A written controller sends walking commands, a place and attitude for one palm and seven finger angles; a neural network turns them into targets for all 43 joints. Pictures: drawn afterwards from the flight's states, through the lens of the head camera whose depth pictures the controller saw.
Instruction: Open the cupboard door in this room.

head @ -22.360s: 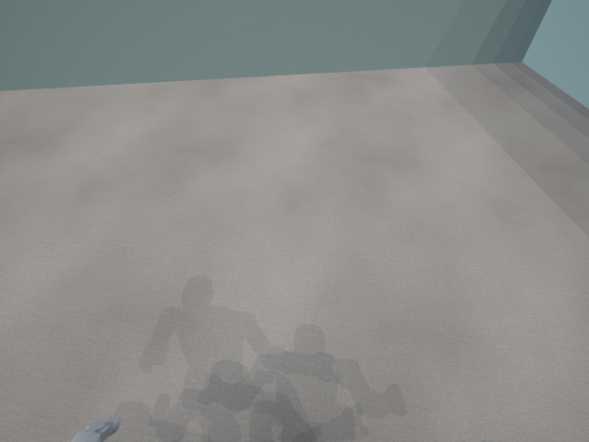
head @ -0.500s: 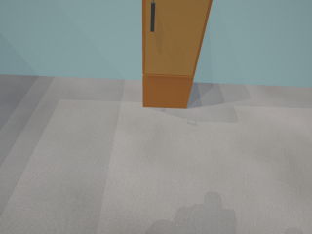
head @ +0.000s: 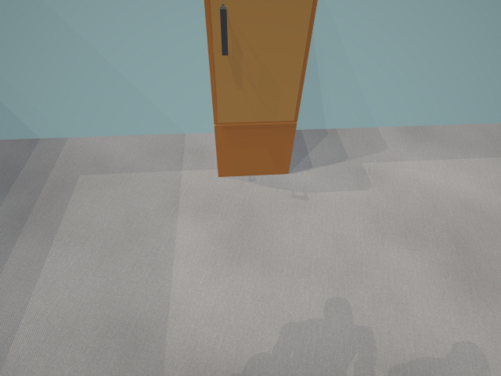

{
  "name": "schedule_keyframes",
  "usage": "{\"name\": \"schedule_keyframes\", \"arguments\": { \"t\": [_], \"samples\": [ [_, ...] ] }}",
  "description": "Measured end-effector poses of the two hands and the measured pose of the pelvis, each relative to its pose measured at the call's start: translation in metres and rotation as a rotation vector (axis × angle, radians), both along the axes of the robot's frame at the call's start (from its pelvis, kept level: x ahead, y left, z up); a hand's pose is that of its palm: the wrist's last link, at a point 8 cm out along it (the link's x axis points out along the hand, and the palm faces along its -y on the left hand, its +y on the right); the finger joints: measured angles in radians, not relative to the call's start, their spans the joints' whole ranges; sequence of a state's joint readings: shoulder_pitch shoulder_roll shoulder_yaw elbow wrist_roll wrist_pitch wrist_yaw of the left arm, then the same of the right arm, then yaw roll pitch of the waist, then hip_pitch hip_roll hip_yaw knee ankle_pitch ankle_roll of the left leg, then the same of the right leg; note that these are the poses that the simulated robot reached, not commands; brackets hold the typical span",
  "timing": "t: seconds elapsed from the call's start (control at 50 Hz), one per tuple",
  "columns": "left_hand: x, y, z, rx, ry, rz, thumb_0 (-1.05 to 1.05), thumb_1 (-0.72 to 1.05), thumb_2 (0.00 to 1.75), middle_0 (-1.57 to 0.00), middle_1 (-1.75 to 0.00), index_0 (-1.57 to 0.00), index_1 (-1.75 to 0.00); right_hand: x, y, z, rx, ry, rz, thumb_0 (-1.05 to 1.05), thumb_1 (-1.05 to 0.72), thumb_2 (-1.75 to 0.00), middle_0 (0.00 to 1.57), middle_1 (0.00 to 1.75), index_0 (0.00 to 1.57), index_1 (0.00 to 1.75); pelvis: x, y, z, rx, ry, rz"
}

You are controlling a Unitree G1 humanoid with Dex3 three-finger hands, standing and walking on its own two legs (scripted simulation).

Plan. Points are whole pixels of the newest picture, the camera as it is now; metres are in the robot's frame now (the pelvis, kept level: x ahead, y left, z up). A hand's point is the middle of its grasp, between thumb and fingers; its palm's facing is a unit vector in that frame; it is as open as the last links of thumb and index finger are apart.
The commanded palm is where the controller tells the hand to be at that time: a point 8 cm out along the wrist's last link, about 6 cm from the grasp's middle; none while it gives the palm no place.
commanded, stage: look at it before walking up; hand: left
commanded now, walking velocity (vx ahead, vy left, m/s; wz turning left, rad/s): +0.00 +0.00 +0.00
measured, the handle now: (224, 30) +1.20 +0.17 +0.04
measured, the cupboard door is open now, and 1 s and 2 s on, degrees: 0 0 0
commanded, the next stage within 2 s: walk to a spot facing it in 0.58 s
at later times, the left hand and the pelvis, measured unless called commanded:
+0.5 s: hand out of the picture -0.04 +0.15 -0.18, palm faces +0.05 -0.99 -0.13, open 7.4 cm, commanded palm none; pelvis -0.01 +0.01 +0.00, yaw +0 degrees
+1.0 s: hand out of the picture +0.01 +0.17 -0.17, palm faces -0.06 -0.98 -0.20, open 7.4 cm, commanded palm none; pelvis +0.00 +0.00 +0.00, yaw -8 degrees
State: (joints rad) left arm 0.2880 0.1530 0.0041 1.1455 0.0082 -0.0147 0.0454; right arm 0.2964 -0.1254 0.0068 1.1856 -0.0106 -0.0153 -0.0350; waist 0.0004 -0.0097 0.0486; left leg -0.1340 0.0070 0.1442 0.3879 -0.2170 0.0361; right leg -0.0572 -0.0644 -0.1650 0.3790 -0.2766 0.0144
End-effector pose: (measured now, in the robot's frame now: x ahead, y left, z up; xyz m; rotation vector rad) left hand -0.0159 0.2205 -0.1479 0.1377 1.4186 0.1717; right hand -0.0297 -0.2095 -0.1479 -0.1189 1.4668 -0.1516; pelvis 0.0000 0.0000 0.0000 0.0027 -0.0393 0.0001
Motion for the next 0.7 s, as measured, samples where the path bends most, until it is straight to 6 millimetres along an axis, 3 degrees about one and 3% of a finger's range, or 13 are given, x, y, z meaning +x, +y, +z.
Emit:
{"name": "schedule_keyframes", "arguments": {
  "t": [0.1,0.22,0.44,0.7],
  "samples": [
    [0.003,0.0,-0.001,-0.007,-0.006,-0.006,0.0,0.91,0.9,-0.2,-0.3,-0.19,-0.3,-0.011,0.012,-0.001,0.022,0.02,-0.018,0.0,-0.91,-0.9,0.2,0.3,0.2,0.29,-0.001,0.003,0.0,0.0,-0.002,-0.002],
    [-0.003,-0.007,-0.003,-0.032,0.003,-0.001,0.0,0.91,0.9,-0.2,-0.3,-0.2,-0.3,-0.01,0.019,-0.001,0.027,0.01,-0.024,0.0,-0.91,-0.9,0.2,0.3,0.2,0.29,-0.002,0.006,0.0,0.0,0.0,-0.003],
    [-0.027,-0.016,-0.007,-0.069,0.048,0.019,0.0,0.91,0.9,-0.2,-0.3,-0.2,-0.3,0.001,0.015,0.002,-0.007,-0.029,-0.014,0.01,-0.91,-0.9,0.2,0.3,0.2,0.29,-0.005,0.011,-0.001,-0.003,-0.001,-0.004],
    [-0.042,-0.006,-0.006,-0.055,0.075,0.016,0.0,0.91,0.9,-0.2,-0.3,-0.2,-0.3,-0.002,0.016,0.003,-0.014,-0.038,-0.016,0.01,-0.91,-0.9,0.2,0.3,0.2,0.29,-0.011,0.016,-0.001,-0.005,-0.002,-0.006]
  ]
}}
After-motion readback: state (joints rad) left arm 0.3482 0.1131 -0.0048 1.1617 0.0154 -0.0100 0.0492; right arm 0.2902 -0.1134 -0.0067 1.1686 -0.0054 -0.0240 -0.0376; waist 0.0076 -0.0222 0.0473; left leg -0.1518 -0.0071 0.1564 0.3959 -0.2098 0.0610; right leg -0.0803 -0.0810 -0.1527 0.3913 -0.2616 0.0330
